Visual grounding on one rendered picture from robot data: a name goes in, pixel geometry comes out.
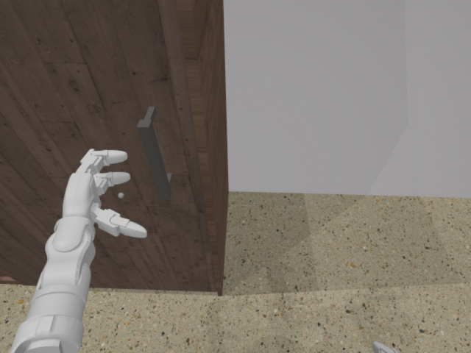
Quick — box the robot left hand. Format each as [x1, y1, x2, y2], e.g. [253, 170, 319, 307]
[63, 149, 147, 238]

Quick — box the left robot forearm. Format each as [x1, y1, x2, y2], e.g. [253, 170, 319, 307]
[9, 216, 96, 353]

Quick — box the handle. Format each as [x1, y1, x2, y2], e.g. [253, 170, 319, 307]
[137, 107, 173, 200]

